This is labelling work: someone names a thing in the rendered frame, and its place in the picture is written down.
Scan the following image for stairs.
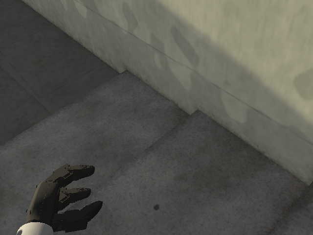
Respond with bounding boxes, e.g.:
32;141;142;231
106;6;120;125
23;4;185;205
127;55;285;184
0;70;313;235

